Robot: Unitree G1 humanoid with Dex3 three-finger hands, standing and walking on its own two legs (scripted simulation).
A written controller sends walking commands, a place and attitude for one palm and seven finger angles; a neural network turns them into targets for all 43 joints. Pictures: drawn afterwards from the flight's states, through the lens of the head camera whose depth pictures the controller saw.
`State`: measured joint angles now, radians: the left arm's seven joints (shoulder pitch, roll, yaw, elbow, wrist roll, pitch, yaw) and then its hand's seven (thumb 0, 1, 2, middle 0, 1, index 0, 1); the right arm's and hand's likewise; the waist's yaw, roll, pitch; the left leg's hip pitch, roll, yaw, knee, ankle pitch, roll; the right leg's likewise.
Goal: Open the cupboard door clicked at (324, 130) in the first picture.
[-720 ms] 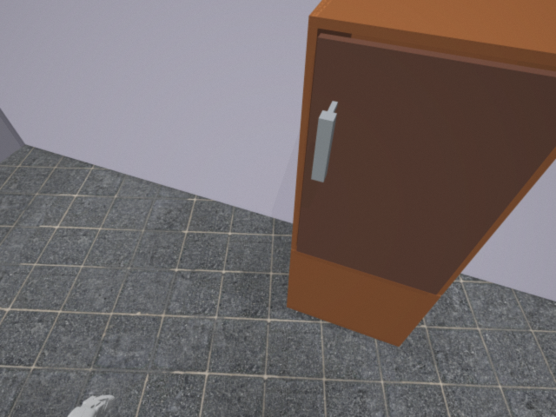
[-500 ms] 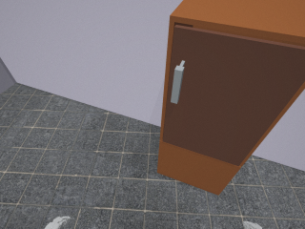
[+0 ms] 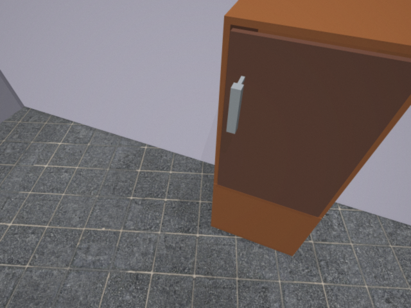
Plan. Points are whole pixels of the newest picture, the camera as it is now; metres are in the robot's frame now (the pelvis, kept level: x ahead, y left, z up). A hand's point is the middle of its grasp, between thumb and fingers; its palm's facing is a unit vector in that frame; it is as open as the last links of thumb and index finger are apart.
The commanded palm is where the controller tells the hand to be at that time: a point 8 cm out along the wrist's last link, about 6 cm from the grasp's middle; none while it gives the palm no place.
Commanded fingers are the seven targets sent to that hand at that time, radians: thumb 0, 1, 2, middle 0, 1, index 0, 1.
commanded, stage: stand and wait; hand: left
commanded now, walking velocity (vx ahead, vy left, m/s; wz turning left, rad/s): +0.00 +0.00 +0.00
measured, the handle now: (236, 105) +0.58 -0.05 +0.08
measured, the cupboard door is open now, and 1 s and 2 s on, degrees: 0 0 0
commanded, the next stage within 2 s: look at it before walking up in 0.26 s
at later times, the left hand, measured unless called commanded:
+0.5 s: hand out of the picture +0.07 +0.24 -0.16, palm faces -0.03 -0.95 -0.32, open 7.3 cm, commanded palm none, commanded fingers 0.00 0.90 0.90 -0.20 -0.30 -0.20 -0.30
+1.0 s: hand out of the picture +0.08 +0.24 -0.16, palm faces -0.03 -0.95 -0.32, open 7.3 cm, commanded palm none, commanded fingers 0.00 0.90 0.90 -0.20 -0.30 -0.20 -0.30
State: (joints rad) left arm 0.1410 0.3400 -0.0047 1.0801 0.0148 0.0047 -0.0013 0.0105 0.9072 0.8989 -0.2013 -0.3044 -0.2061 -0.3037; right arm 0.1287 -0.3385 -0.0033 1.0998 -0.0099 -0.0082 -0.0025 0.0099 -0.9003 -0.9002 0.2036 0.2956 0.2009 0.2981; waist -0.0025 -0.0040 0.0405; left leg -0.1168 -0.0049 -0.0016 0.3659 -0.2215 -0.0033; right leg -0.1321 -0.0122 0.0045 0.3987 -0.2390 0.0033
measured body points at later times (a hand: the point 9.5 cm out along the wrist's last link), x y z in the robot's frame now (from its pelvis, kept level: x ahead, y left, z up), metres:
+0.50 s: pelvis +0.00 +0.00 +0.00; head +0.00 +0.00 +0.45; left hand +0.08 +0.28 -0.13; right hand +0.07 -0.30 -0.13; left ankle -0.01 +0.12 -0.74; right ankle -0.01 -0.12 -0.75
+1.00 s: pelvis +0.01 +0.00 +0.00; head +0.02 +0.00 +0.45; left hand +0.08 +0.29 -0.14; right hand +0.08 -0.29 -0.14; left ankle -0.01 +0.12 -0.75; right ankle -0.01 -0.12 -0.75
